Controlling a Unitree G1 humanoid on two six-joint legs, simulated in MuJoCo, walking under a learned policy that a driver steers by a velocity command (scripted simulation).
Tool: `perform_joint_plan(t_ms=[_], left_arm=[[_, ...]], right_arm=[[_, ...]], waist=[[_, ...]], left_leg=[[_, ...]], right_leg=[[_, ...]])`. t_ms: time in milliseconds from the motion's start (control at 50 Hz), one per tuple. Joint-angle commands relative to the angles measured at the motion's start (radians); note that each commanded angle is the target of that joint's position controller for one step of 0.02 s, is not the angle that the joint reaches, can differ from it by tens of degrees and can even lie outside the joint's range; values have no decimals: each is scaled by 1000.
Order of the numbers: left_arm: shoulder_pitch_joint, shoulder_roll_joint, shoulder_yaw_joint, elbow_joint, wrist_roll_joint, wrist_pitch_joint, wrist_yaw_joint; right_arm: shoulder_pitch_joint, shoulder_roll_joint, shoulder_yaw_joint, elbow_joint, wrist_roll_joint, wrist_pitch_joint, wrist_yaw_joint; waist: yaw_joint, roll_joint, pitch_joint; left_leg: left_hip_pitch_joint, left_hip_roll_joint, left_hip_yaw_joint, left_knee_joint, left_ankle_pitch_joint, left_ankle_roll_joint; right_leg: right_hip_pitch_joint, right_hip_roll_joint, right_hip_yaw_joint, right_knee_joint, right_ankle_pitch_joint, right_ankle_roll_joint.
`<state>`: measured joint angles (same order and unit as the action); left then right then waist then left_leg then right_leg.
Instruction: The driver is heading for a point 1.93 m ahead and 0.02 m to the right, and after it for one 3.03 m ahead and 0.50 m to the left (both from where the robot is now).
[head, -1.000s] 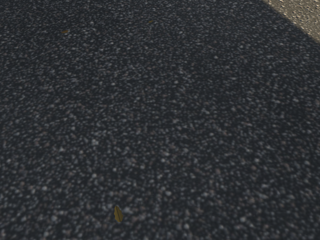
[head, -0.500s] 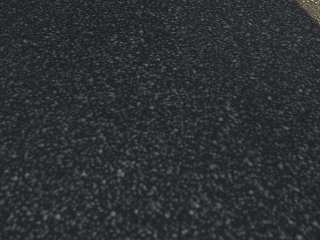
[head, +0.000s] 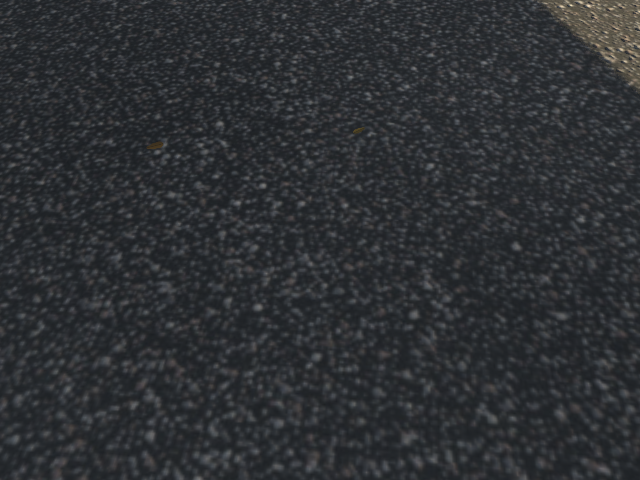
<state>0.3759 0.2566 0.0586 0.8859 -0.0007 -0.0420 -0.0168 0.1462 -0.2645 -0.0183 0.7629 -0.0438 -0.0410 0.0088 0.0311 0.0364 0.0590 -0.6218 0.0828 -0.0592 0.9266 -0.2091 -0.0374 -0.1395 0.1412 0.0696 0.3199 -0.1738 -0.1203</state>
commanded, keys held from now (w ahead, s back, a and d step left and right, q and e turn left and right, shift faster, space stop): e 0.36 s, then no key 0.08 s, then q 0.56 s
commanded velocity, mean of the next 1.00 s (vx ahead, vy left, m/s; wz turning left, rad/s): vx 0.08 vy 0.00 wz -0.11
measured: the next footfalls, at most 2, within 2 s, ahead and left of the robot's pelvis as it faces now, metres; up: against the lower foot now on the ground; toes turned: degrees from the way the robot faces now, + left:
left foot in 0.22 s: +0.27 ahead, +0.10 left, +0.00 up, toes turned -12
right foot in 0.62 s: +0.13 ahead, -0.09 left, +0.00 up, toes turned -13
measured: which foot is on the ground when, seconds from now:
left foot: up 0.00-0.20, down 0.22-0.64, up 0.66-0.94, down 0.96-1.00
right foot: down 0.00-0.22, up 0.24-0.60, down 0.62-0.96, up 0.98-1.00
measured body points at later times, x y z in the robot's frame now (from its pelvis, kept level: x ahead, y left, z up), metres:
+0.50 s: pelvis +0.13 +0.04 -0.01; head +0.16 +0.05 +0.44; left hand +0.32 +0.27 -0.13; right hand +0.16 -0.25 -0.11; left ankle +0.23 +0.11 -0.75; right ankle +0.08 -0.08 -0.68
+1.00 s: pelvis +0.11 +0.05 -0.02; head +0.14 +0.07 +0.43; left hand +0.25 +0.31 -0.15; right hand +0.19 -0.24 -0.13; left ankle +0.11 +0.13 -0.75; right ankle +0.09 -0.08 -0.73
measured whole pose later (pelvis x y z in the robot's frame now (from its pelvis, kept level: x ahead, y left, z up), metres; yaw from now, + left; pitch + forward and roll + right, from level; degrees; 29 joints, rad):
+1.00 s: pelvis +0.11 +0.05 -0.02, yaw -3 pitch +0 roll +0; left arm 0.17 0.29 0.05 0.81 0.02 0.05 0.03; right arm 0.25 -0.27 -0.06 0.77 -0.01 0.04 0.02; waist -0.01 -0.04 0.06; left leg -0.24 -0.05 0.02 0.58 -0.32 0.06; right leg -0.31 -0.07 -0.09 0.74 -0.44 0.02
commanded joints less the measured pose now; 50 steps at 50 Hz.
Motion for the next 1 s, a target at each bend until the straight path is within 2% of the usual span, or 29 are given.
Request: perform_joint_plan(t_ms=[20, 120, 160, 180, 200, 220, 240, 260, 280, 300, 340, 400, 480, 540, 580, 600, 620, 640, 660, 680, 720, 780, 840, 880, 920, 940, 960, 980, 1000], left_arm=[[25, 163, 39, -54, -5, -4, 10], [73, 163, 44, -57, 10, 32, 34], [27, 172, 49, -79, 18, 38, 41], [-11, 181, 53, -94, 17, 35, 41], [-51, 181, 52, -107, 4, 27, 36], [-35, 129, 36, -145, -15, 15, 30], [144, 64, 28, -143, -34, 23, 41], [173, 154, 41, -106, 9, 45, 51], [92, 175, 50, -98, 24, 60, 45], [28, 162, 49, -110, 27, 71, 34], [-1, 140, 46, -122, 25, 99, 11], [-17, 117, 36, -136, 12, 112, 2], [-72, 83, 12, -150, 23, 123, 2], [-99, 63, -12, -139, 20, 126, 10], [-56, 64, -18, -109, 24, 116, 23], [-50, 90, -15, -105, 27, 104, 30], [-55, 142, -10, -115, 42, 89, 40], [-110, 226, 6, -134, 37, 81, 48], [-174, 212, 11, -140, 34, 75, 48], [-218, 171, 0, -151, 38, 67, 52], [-247, 137, -8, -156, 30, 62, 63], [-211, 115, -9, -145, 19, 60, 69], [-179, 135, 5, -129, 22, 65, 66], [-175, 162, 18, -122, 26, 69, 58], [-195, 179, 28, -121, 21, 73, 52], [-198, 183, 32, -116, 17, 74, 51], [-168, 165, 31, -112, 20, 72, 46], [-174, 75, 7, -174, 22, 75, 42], [-278, 92, 4, -192, 24, 90, 60]], right_arm=[[-19, -60, -10, -64, 11, 1, -4], [-116, -80, -4, -99, 25, -3, -13], [-62, -106, -8, -85, 28, -14, -22], [-6, -122, -13, -69, 28, -21, -28], [76, -135, -17, -49, 20, -36, -38], [173, -205, -31, -46, 9, -46, -52], [146, -259, -41, -73, 18, -25, -51], [156, -201, -44, -69, 46, -3, -44], [108, -121, -23, -86, 45, 4, -45], [49, -83, -10, -94, 39, 12, -47], [8, -96, -12, -97, 25, 20, -56], [36, -109, -21, -79, 15, 16, -48], [49, -111, -25, -55, 16, 19, -37], [52, -108, -22, -31, 12, 29, -16], [61, -129, -28, -14, 23, 44, -4], [95, -144, -34, -1, 28, 49, 0], [119, -113, -30, -7, 33, 44, 8], [120, -43, -16, -37, 52, 38, 10], [83, -95, -31, -26, 40, 50, 0], [80, -115, -46, -24, 41, 62, 1], [151, -119, -65, 6, 35, 78, -4], [174, -81, -63, 13, 25, 83, -5], [111, -54, -52, -19, 35, 91, 6], [104, -64, -54, -35, 43, 94, 11], [133, -63, -55, -35, 44, 90, 13], [153, -63, -54, -32, 38, 81, 9], [158, -113, -66, -35, 24, 68, 1], [170, -285, -105, -58, 21, 56, -1], [280, -286, -113, -25, 32, 55, 1]], waist=[[-11, -97, -63], [35, -125, -84], [4, -133, -86], [-27, -138, -94], [-79, -113, -117], [-96, 16, -238], [-14, 210, -359], [-16, 125, -390], [-18, 26, -275], [-11, 12, -186], [1, 105, -118], [2, 100, -136], [-9, 113, -136], [-27, 151, -122], [3, 127, -88], [8, 93, -63], [-6, -12, -71], [-39, -225, -65], [-12, -245, -20], [-33, -212, 9], [-63, -195, 6], [-51, -165, -51], [-8, -199, -73], [1, -219, -86], [-26, -202, -94], [-51, -170, -94], [-54, -47, -96], [-31, 255, -85], [-120, 181, -96]], left_leg=[[76, -63, 71, -95, 106, -19], [75, -113, 40, -246, 111, 0], [165, -125, 7, -352, 77, 24], [254, -132, 0, -430, 89, 42], [400, -106, -12, -548, 224, 65], [643, 120, -177, -518, 532, 122], [825, 412, -448, -454, 1044, 286], [751, 421, -508, -457, 953, 343], [647, 338, -385, -496, 773, 315], [552, 259, -268, -548, 621, 271], [441, 171, -129, -607, 497, 236], [405, 157, -61, -621, 483, 255], [364, 154, -56, -652, 251, 261], [321, 125, -87, -674, 39, 243], [259, 100, -107, -645, -9, 207], [209, 87, -119, -633, -22, 161], [159, 49, -98, -569, -62, 103], [134, -89, 37, -447, -142, 53], [246, -105, 52, -278, -244, 52], [244, -121, 39, -144, -242, 60], [188, -131, 38, 45, -253, 61], [140, -109, 60, 44, -266, 34], [194, -97, 91, -113, -275, 28], [246, -104, 114, -195, -276, 38], [329, -118, 142, -340, -188, 56], [406, -124, 135, -478, -55, 69], [497, -61, -11, -601, 53, 91], [596, 242, -421, -615, 493, 208], [560, 302, -450, -602, 651, 338]], right_leg=[[-29, -203, 139, -4, 754, -63], [94, -211, 230, 104, 737, -26], [92, -212, 282, 170, 708, -7], [70, -196, 301, 217, 687, 11], [19, -153, 292, 320, 639, 39], [-98, -104, 227, 540, 333, 75], [-286, 65, 67, 798, -538, 92], [-327, -5, 24, 912, -530, 91], [-342, -40, 32, 944, -439, 103], [-350, -64, 20, 916, -376, 119], [-324, -85, -4, 902, -299, 151], [-288, -72, -18, 850, -269, 161], [-225, -88, -22, 633, -264, 142], [-98, -93, -68, 383, -259, 117], [29, -83, -103, 152, -126, 94], [87, -95, -79, 39, -60, 74], [131, -236, 74, -42, -111, 49], [43, -426, 267, -119, -169, -18], [-165, -475, 250, -121, -183, -77], [-192, -441, 204, -121, -123, -84], [-140, -400, 94, -73, 159, -79], [29, -391, 11, 22, 434, -85], [80, -406, -7, 65, 430, -82], [80, -424, -3, 93, 439, -80], [52, -421, -25, 151, 412, -51], [1, -403, -59, 210, 330, -7], [-100, -352, -117, 348, 139, 61], [-379, -170, -218, 575, -333, 154], [-420, -130, -84, 723, -490, 144]])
